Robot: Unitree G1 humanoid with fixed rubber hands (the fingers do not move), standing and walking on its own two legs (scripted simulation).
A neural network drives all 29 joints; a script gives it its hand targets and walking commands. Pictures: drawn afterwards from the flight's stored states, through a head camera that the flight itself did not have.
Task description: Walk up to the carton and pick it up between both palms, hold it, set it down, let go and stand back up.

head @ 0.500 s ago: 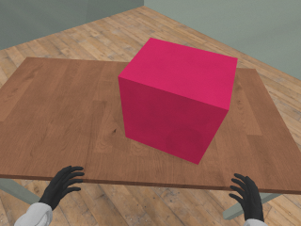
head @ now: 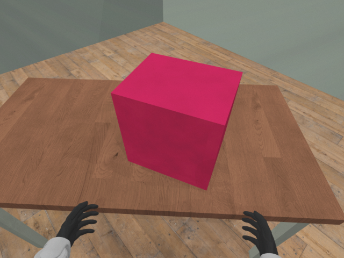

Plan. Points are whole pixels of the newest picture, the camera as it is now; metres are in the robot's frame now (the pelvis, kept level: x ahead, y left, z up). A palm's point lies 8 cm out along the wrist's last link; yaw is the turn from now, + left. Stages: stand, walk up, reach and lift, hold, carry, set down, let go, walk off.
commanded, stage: set down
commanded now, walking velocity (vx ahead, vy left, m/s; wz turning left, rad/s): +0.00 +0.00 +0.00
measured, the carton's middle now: (178, 121) +0.49 +0.02 +0.03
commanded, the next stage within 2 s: let go in 0.36 s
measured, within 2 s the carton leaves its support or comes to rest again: neither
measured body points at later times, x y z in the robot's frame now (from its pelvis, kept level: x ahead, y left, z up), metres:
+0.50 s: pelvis +0.01 +0.01 +0.00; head +0.02 +0.02 +0.45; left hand +0.17 +0.24 -0.09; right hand +0.18 -0.21 -0.09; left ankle -0.01 +0.12 -0.74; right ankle +0.01 -0.09 -0.74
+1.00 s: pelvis +0.00 +0.01 +0.00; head -0.01 +0.01 +0.45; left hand +0.15 +0.27 -0.08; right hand +0.13 -0.24 -0.11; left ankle -0.01 +0.12 -0.74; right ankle +0.01 -0.09 -0.74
